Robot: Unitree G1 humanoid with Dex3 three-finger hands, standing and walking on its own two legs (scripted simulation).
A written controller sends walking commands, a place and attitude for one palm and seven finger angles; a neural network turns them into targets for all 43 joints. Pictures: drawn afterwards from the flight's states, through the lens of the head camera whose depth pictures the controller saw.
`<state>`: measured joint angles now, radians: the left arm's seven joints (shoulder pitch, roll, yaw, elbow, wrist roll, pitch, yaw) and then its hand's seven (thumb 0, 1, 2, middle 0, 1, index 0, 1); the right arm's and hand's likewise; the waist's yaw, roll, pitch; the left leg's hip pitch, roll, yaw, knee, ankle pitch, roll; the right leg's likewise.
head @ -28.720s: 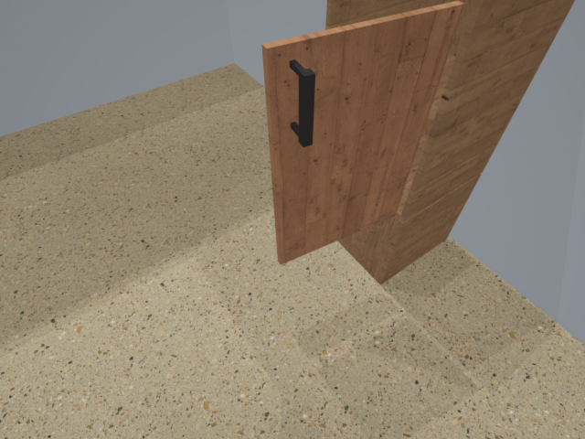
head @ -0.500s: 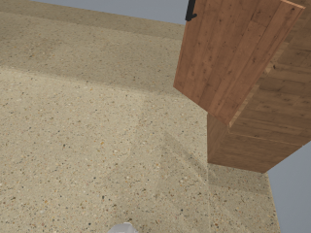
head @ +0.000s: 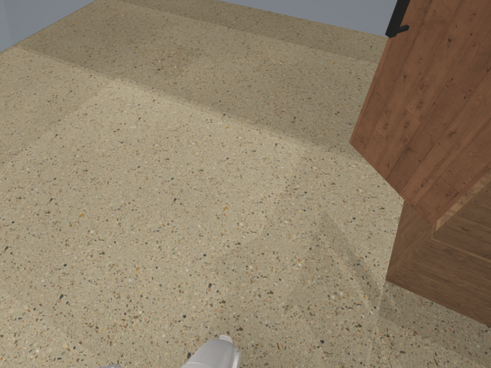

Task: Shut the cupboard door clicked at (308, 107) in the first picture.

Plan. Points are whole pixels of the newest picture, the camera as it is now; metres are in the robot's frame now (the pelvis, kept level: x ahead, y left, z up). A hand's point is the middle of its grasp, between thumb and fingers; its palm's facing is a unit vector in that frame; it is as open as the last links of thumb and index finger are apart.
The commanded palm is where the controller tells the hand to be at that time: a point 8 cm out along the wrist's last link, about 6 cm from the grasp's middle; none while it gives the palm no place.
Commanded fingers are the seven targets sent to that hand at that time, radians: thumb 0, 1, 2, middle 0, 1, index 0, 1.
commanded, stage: walk to a spot facing it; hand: left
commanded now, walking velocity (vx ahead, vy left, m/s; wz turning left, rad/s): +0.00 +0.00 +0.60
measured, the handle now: (407, 4) +0.84 -0.34 +0.16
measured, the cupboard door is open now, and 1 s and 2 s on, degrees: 53 53 53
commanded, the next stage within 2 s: turn to face it in 1.24 s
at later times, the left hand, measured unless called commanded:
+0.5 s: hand out of the picture +0.05 +0.26 -0.16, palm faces +0.33 -0.92 -0.22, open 7.4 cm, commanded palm none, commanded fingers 0.00 0.90 0.90 -0.20 -0.30 -0.20 -0.30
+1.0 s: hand out of the picture +0.08 +0.20 -0.17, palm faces +0.64 -0.74 -0.19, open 7.4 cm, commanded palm none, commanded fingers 0.00 0.90 0.90 -0.20 -0.30 -0.20 -0.30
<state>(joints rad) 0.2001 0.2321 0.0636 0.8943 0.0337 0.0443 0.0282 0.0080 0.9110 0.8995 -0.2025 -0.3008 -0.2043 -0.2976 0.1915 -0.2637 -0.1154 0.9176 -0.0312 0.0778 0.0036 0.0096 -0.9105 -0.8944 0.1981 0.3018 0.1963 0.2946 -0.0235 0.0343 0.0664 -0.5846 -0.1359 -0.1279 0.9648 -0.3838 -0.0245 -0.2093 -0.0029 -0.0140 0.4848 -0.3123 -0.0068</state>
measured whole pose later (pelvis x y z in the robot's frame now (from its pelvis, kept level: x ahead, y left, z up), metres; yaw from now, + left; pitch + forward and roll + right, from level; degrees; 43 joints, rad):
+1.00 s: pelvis +0.19 +0.07 +0.00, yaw +39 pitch +1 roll +1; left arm 0.35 0.15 0.06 0.97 0.04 -0.06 0.00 0.01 0.91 0.90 -0.20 -0.30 -0.20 -0.30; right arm 0.17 -0.22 -0.07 0.94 -0.03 0.03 0.05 0.01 -0.91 -0.90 0.19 0.30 0.19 0.29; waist -0.01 -0.01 0.10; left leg -0.61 0.05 0.07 0.91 -0.25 0.02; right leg 0.01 -0.10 -0.30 0.36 -0.37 0.04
